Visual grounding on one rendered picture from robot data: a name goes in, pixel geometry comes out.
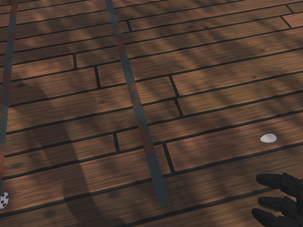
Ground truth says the right robot hand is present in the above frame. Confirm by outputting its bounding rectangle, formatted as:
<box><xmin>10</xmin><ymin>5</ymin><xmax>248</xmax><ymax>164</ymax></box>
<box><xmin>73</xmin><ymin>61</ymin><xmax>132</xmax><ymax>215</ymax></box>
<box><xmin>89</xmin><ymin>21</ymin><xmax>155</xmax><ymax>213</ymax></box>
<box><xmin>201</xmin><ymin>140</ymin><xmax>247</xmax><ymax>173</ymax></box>
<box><xmin>252</xmin><ymin>172</ymin><xmax>303</xmax><ymax>227</ymax></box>

